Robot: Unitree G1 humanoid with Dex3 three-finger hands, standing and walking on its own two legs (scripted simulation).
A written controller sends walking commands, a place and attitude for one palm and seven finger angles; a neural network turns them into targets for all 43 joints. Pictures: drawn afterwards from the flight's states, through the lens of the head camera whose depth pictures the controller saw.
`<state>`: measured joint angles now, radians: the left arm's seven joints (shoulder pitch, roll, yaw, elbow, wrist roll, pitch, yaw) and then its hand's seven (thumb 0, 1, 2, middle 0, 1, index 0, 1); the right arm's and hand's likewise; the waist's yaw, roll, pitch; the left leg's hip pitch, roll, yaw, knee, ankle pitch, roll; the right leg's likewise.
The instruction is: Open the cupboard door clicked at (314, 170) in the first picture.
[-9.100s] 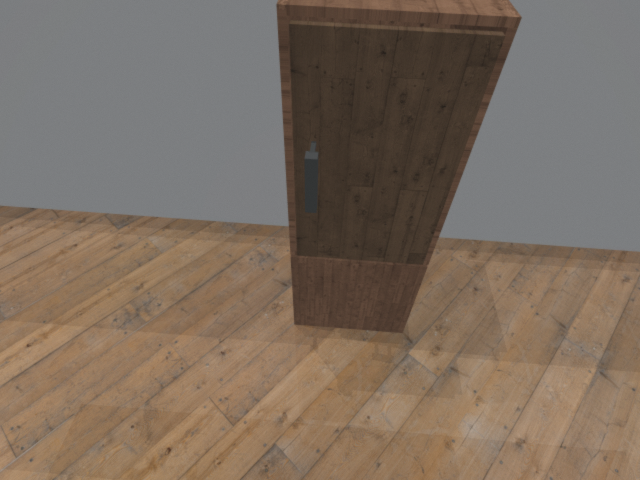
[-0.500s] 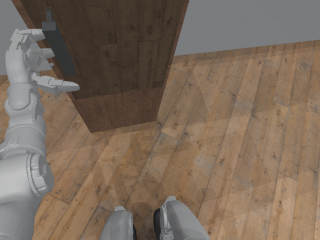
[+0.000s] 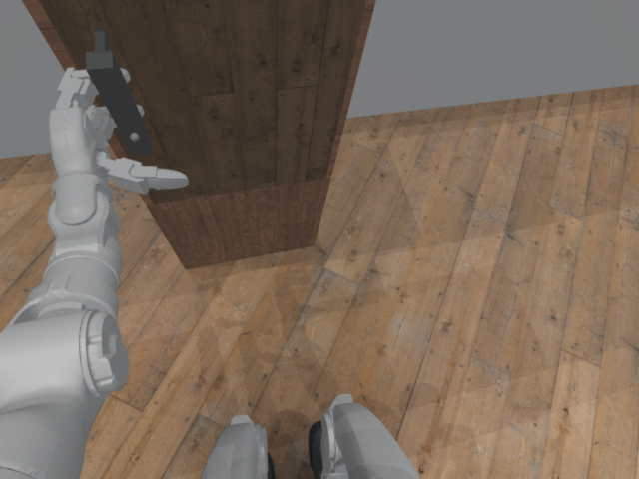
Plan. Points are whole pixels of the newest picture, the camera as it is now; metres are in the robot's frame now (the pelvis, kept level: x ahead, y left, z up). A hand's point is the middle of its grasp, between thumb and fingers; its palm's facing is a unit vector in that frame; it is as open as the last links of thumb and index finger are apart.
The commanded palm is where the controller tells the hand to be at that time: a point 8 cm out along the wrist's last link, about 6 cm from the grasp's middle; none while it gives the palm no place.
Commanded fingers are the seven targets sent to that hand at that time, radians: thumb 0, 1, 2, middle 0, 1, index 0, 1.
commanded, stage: slide the fingers in behind the handle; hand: left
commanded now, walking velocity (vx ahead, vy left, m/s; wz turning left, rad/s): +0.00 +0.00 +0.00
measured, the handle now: (123, 96) +0.58 +0.20 +0.05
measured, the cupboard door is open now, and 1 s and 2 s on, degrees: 0 0 31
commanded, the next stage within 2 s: close the thumb around the handle in 0.44 s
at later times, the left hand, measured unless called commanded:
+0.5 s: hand (137, 136) +0.52 +0.17 +0.05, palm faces +0.16 -0.99 -0.01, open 14.0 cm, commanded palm +0.49 +0.21 +0.05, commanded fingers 0.00 -0.50 0.30 -0.30 -1.20 -0.30 -1.20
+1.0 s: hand (138, 135) +0.52 +0.17 +0.05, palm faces +0.15 -0.99 -0.01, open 8.4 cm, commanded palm +0.49 +0.21 +0.05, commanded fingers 0.00 0.84 0.88 -0.40 -1.34 -0.40 -1.34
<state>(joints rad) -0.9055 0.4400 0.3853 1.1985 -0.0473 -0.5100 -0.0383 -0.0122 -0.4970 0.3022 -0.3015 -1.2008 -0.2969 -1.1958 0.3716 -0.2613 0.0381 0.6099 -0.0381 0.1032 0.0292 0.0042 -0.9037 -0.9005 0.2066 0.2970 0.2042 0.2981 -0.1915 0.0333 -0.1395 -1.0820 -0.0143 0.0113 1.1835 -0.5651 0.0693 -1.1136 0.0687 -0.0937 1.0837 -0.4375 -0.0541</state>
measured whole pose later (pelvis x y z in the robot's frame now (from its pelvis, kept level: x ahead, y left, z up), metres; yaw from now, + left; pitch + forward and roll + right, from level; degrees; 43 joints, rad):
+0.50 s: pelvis +0.00 +0.00 +0.00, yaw +0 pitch +26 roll -3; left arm -0.90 0.43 0.38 1.20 -0.05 -0.52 -0.03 -0.01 -0.50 0.30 -0.29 -1.19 -0.29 -1.19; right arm 0.39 -0.26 0.04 0.62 -0.04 0.09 0.03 0.01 -0.90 -0.90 0.21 0.30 0.20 0.30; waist -0.19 0.04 -0.14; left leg -1.08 -0.01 0.02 1.18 -0.56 0.07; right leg -1.11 0.07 -0.09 1.08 -0.43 -0.06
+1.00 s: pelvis +0.00 +0.00 +0.00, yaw +0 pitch +27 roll -4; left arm -0.92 0.42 0.36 1.21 -0.05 -0.52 -0.01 0.00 0.32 0.65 -0.34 -1.28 -0.35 -1.28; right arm 0.38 -0.26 0.03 0.63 -0.04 0.09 0.03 0.00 -0.90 -0.90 0.21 0.30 0.20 0.30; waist -0.18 0.04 -0.14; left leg -1.09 -0.02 0.01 1.18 -0.56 0.07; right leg -1.12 0.06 -0.10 1.08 -0.44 -0.05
